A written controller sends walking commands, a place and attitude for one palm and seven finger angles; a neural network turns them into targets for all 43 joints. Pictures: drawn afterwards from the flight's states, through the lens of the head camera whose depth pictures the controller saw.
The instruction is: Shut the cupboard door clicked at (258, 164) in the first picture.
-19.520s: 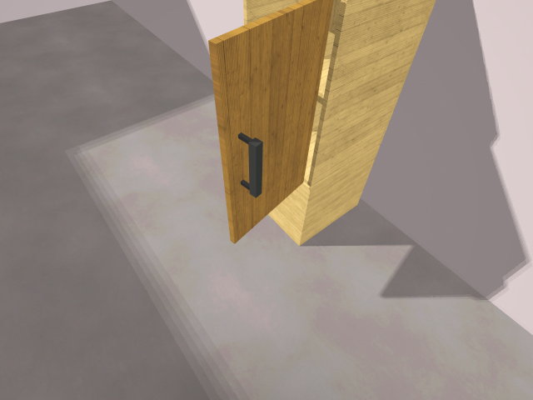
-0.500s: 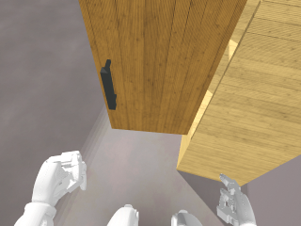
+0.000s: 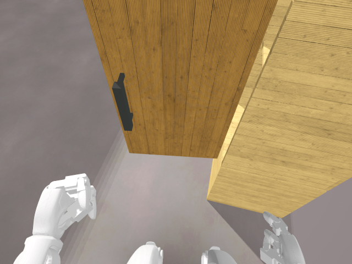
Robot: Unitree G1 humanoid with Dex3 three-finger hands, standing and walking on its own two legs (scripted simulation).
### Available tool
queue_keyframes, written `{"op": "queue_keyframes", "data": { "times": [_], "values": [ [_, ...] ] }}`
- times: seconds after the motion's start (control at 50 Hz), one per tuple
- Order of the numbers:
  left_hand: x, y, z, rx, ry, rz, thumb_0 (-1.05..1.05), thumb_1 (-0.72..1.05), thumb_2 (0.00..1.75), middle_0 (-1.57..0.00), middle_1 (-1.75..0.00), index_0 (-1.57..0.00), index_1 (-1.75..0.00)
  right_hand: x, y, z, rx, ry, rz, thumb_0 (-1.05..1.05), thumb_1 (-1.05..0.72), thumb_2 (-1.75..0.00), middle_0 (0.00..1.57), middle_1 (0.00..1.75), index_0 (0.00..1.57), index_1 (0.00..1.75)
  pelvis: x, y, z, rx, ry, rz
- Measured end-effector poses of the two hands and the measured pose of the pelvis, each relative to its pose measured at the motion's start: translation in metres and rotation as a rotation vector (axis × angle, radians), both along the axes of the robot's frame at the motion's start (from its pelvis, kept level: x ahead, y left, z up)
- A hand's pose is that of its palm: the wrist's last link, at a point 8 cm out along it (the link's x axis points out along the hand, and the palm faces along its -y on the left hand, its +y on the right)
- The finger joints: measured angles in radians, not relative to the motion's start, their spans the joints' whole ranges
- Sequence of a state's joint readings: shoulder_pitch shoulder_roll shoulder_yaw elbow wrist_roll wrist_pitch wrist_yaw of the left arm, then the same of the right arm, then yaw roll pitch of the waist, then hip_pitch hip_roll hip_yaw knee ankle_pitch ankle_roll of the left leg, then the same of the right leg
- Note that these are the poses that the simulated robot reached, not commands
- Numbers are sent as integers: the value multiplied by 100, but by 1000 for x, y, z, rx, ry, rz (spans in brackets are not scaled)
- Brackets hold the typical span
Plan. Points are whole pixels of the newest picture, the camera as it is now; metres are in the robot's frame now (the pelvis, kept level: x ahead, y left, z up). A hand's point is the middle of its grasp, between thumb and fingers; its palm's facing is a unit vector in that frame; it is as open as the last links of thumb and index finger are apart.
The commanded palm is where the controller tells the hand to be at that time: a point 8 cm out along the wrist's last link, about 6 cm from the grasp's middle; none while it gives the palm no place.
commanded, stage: bring the fist close to the handle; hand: left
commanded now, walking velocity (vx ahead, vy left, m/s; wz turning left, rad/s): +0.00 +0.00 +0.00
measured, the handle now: (125, 103) +0.49 +0.17 +0.05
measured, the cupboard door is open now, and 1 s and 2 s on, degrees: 100 100 96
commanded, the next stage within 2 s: push the door shut along its arc in 1.44 s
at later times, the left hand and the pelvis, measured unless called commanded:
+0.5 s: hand (116, 171) +0.29 +0.15 +0.06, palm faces -0.02 -1.00 -0.03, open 3.1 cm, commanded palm +0.28 +0.21 +0.06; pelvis +0.00 -0.02 +0.01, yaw +0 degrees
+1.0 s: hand (131, 143) +0.37 +0.13 +0.05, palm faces -0.02 -1.00 -0.03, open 3.1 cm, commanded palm +0.35 +0.19 +0.06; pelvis +0.00 -0.02 +0.01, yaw +0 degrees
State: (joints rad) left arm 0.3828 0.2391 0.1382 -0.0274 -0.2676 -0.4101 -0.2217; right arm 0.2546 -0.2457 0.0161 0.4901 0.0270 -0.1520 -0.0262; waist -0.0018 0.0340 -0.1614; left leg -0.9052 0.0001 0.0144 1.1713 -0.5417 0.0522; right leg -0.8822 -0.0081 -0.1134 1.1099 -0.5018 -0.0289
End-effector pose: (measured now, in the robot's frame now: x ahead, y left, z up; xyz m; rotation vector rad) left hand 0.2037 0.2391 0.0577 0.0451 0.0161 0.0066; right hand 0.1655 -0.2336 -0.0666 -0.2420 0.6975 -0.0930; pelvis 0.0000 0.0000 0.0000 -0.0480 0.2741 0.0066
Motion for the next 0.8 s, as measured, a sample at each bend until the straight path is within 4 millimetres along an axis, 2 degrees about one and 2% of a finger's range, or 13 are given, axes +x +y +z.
{"op": "queue_keyframes", "data": {
  "times": [0.08, 0.14, 0.24, 0.36, 0.46, 0.54, 0.6, 0.7, 0.8],
  "values": [
    [-4, -10, -11, -14, 71, -31, 1, 91, 90, -130, -150, -130, -150, 1, -1, 1, 8, -16, -5, 2, -90, -89, 21, 30, 20, 30, -1, -3, 1, 4, -3, 0],
    [-1, -13, -7, -6, 38, -24, 2, 90, 90, -130, -150, -130, -150, 2, -3, 1, 0, -24, 1, 2, -90, -89, 21, 30, 20, 30, -2, -6, 0, 6, -3, 2],
    [21, -9, 3, 13, -76, 12, 2, 90, 90, -131, -150, -130, -150, 1, -9, -6, -6, -10, 13, 2, -90, -89, 21, 30, 20, 30, -5, -12, -4, 7, 6, 7],
    [51, -24, -7, -5, 7, -52, 1, 90, 90, -130, -150, -130, -150, -7, -16, -10, 8, 24, -19, 2, -91, -89, 21, 30, 20, 30, -4, -15, -2, 11, 10, 4],
    [65, -37, -1, -15, 14, -57, 2, 90, 90, -130, -150, -130, -150, -17, -23, -8, 11, 47, -55, 2, -91, -89, 21, 30, 20, 30, 1, -16, 5, 22, 8, -8],
    [77, -35, 5, -8, -37, -3, 2, 90, 90, -130, -150, -130, -150, -22, -28, -10, 8, 78, -59, 2, -91, -89, 21, 30, 20, 30, 4, -18, 6, 29, 11, -11],
    [85, -34, 1, 2, -33, 10, 1, 90, 90, -130, -150, -130, -150, -24, -30, -13, 8, 104, -57, 2, -91, -89, 21, 30, 20, 30, 4, -19, 5, 31, 16, -10],
    [98, -44, -9, 1, 8, -33, 1, 90, 90, -130, -150, -130, -150, -27, -34, -18, 5, 133, -68, 2, -91, -89, 21, 30, 20, 30, 4, -19, 4, 31, 21, -11],
    [115, -47, -2, -11, -34, -21, 2, 90, 90, -130, -150, -130, -150, -29, -35, -19, 6, 150, -85, 2, -91, -89, 21, 30, 20, 30, 4, -20, 5, 35, 25, -16]
  ]
}}
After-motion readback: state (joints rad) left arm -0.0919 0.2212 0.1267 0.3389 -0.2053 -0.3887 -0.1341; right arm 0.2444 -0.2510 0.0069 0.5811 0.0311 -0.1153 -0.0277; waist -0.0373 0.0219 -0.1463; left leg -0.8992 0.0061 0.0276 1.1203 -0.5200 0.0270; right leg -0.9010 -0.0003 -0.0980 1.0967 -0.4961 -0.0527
